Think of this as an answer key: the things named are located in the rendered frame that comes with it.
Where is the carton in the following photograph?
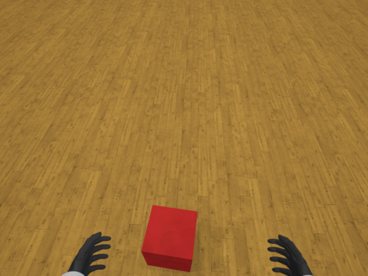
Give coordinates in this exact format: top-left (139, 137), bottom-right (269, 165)
top-left (141, 205), bottom-right (197, 272)

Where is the robot right hand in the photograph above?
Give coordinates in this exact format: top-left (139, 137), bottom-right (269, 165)
top-left (267, 235), bottom-right (313, 276)

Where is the robot left hand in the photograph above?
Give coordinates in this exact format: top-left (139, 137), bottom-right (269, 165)
top-left (68, 232), bottom-right (111, 276)

